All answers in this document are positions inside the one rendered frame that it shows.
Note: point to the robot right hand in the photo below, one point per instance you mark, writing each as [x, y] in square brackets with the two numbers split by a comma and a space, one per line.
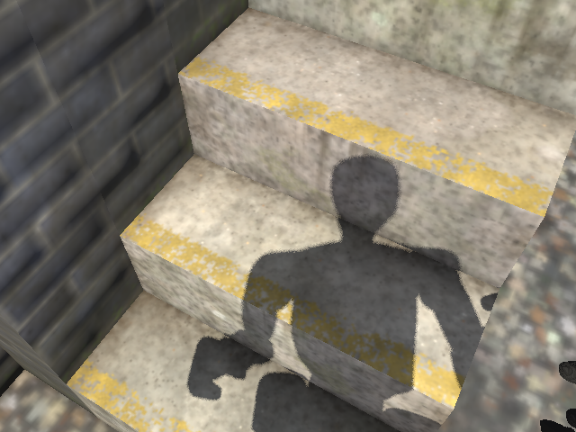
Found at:
[567, 371]

